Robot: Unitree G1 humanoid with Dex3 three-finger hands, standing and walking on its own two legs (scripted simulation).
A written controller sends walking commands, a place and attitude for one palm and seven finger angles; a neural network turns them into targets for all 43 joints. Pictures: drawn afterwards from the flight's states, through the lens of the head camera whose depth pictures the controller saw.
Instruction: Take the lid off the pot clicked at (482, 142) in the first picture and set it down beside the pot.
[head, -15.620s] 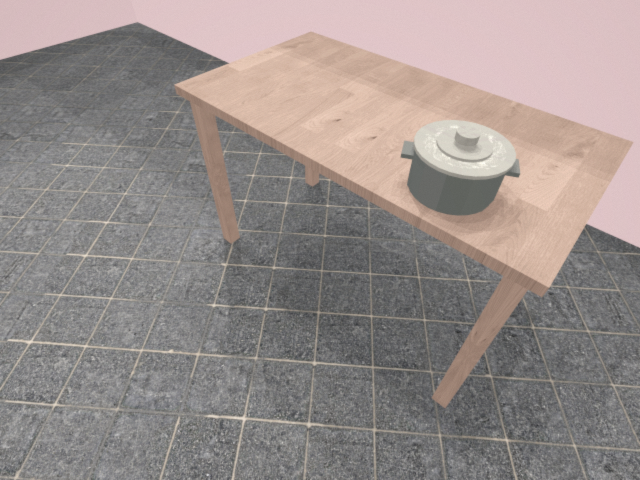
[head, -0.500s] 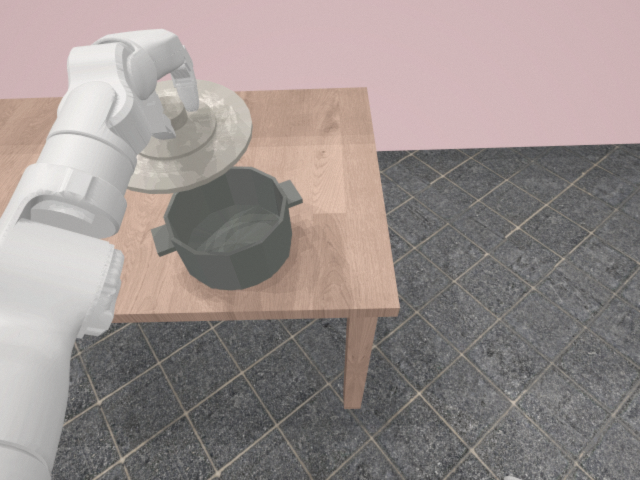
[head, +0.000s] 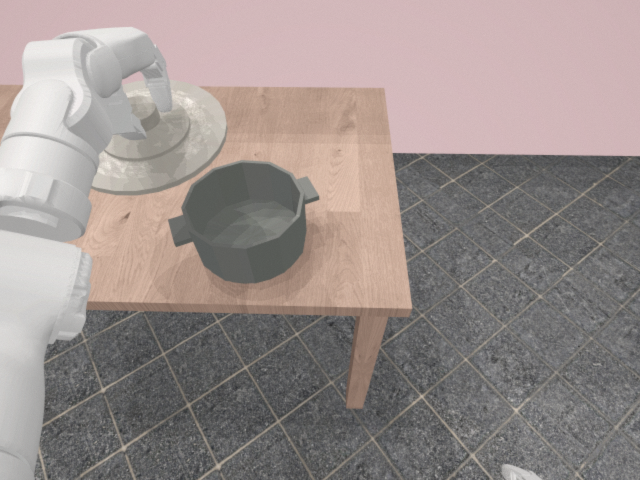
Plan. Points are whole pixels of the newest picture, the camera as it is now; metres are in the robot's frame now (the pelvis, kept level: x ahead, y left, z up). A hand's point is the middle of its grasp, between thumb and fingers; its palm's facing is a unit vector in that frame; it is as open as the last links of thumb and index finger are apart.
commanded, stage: move the lid sideways beside the pot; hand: left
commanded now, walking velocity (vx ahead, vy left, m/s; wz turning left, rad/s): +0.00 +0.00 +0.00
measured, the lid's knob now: (138, 114) +0.51 +0.21 +0.19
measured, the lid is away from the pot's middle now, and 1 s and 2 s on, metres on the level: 0.10 0.21 0.22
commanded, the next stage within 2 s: lower the lid onto the table in 1.50 s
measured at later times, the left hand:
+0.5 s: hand (77, 112) +0.48 +0.27 +0.21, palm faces -0.32 -0.05 -0.95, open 7.5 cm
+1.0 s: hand (33, 119) +0.48 +0.32 +0.21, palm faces -0.34 -0.07 -0.94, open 7.5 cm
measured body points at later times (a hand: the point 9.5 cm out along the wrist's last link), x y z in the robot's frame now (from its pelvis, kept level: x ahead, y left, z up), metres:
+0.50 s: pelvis +0.00 +0.01 +0.00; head +0.06 +0.01 +0.45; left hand +0.50 +0.27 +0.27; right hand +0.05 -0.27 -0.13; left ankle +0.01 +0.08 -0.74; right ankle -0.03 -0.14 -0.74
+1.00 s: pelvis +0.00 +0.01 +0.00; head +0.07 +0.01 +0.44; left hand +0.49 +0.32 +0.26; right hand +0.05 -0.27 -0.13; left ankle +0.01 +0.08 -0.74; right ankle -0.03 -0.14 -0.74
